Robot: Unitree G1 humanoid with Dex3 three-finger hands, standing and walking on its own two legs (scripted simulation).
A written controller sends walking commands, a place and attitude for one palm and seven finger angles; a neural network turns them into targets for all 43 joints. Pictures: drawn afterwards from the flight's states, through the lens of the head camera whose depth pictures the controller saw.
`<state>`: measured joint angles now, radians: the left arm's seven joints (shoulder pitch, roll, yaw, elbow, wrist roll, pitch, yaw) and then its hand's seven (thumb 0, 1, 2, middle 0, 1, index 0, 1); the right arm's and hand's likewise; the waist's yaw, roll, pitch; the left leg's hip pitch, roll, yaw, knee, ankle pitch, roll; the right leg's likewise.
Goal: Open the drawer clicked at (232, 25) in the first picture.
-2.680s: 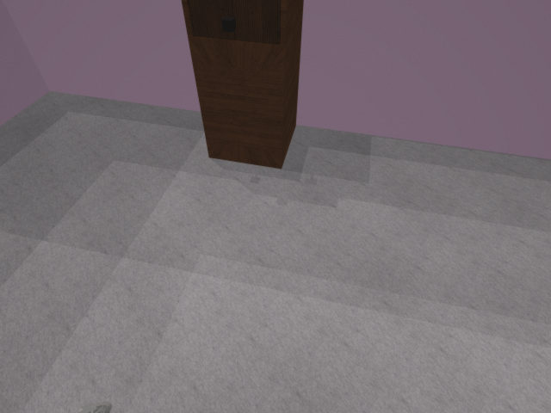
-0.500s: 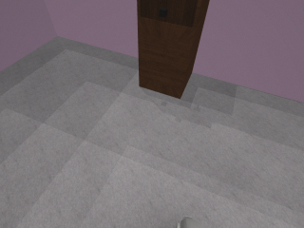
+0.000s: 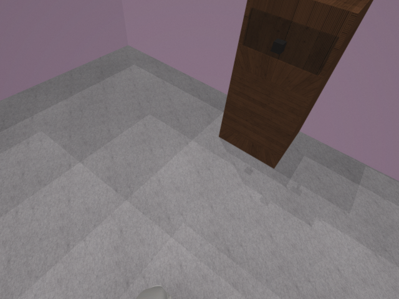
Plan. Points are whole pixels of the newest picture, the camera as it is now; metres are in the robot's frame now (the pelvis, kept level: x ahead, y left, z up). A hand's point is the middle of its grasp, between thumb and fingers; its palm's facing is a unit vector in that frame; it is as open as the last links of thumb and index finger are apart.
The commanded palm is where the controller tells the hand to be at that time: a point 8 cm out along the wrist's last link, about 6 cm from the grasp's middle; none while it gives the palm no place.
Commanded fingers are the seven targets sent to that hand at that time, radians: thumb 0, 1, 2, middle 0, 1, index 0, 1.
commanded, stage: walk to a spot facing it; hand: left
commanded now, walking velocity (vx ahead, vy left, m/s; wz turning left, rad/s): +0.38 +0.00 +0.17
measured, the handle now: (280, 44) +1.11 -0.25 +0.01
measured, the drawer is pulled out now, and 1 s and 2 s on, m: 0.00 0.00 0.00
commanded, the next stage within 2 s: turn to face it in 0.38 s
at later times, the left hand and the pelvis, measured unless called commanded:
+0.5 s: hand (135, 227) +0.30 +0.19 -0.16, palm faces -0.02 -0.98 -0.18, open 7.3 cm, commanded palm none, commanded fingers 0.00 0.90 0.90 -0.20 -0.30 -0.20 -0.30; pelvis +0.21 +0.01 +0.01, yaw -1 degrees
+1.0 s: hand (149, 193) +0.41 +0.17 -0.16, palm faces -0.11 -0.97 -0.23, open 7.3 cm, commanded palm none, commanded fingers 0.00 0.90 0.90 -0.20 -0.30 -0.20 -0.30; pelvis +0.32 -0.01 +0.01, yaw -13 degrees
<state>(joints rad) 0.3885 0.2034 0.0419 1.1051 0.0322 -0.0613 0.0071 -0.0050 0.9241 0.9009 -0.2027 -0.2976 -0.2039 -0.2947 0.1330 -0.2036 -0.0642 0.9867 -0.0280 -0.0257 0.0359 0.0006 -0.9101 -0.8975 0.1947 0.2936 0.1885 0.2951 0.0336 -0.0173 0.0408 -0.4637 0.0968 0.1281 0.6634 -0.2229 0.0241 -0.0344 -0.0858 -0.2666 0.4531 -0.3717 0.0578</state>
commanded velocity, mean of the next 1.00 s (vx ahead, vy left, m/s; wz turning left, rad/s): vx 0.15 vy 0.00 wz -0.33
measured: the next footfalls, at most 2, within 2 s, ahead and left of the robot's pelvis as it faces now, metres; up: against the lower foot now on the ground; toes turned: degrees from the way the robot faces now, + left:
left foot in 0.02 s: +0.16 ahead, +0.10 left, +0.00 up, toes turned +9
right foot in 0.60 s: +0.40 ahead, -0.12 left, +0.00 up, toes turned -10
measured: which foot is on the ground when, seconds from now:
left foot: up 0.00-0.00, down 0.02-0.60, up 0.62-1.00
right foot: down 0.00-0.04, up 0.06-0.58, down 0.60-1.00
